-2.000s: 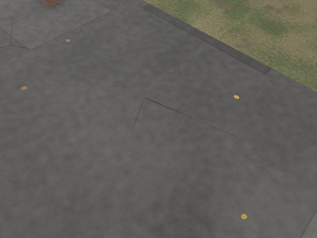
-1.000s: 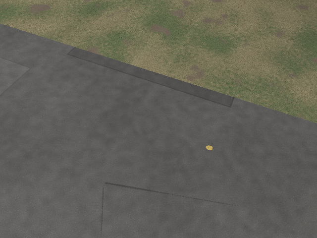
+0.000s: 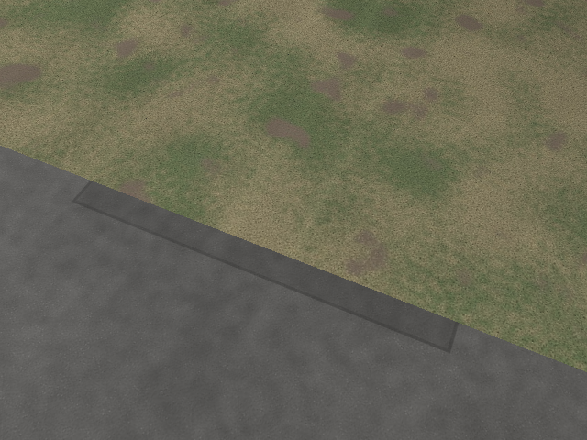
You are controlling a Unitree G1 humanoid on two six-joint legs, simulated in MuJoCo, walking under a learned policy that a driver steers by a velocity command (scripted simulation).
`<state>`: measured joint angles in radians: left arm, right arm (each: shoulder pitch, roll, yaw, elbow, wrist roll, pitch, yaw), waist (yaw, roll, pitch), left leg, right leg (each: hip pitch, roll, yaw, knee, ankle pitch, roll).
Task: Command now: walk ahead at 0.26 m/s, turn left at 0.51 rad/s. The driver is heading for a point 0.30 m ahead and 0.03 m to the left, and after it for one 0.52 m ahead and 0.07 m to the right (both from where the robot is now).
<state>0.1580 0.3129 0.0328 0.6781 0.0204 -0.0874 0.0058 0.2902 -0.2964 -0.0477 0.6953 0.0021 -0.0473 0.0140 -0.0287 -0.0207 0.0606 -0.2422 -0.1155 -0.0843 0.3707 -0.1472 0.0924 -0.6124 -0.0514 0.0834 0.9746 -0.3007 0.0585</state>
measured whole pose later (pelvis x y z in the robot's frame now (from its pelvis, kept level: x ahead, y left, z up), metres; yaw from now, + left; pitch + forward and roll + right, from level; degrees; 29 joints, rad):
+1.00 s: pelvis +0.16 -0.06 -0.01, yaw -6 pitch +2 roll +1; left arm 0.17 0.30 0.06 0.65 0.00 0.01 -0.01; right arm 0.14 -0.32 -0.08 0.72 -0.01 0.02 -0.04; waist 0.01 0.04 0.06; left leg -0.47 0.02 -0.03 1.11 -0.53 -0.07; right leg -0.32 0.05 0.03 0.53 -0.24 -0.06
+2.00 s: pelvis +0.15 -0.04 -0.01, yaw -13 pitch +0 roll -1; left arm 0.18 0.27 0.06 0.74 0.00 0.03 0.05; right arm 0.21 -0.32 -0.07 0.73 0.02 0.03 0.00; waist 0.00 0.00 0.05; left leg -0.40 0.02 0.01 0.86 -0.49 -0.04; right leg -0.19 -0.02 -0.05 0.53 -0.33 0.01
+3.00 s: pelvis +0.18 -0.03 -0.01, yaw +8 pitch +0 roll +0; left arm 0.19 0.26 0.02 0.79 0.00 -0.01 0.01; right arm 0.25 -0.28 -0.04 0.73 0.01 0.02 -0.03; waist 0.01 -0.01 0.02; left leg -0.17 -0.01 -0.06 0.51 -0.33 -0.01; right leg -0.24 0.01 0.06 0.55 -0.33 -0.01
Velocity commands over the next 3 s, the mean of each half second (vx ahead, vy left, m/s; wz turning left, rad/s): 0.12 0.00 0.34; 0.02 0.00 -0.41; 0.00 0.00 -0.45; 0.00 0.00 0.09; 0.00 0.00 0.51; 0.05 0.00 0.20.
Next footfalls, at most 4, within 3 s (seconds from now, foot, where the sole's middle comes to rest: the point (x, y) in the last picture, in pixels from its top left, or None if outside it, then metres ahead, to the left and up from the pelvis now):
0.22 right None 0.28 -0.11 -0.78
0.54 left None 0.16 0.11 -0.78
0.88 right None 0.21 -0.15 -0.78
1.34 left None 0.25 0.06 -0.78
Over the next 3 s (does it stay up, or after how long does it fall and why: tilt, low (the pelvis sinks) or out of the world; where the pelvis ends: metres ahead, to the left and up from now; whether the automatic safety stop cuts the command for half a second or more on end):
stays up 0.18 -0.03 -0.01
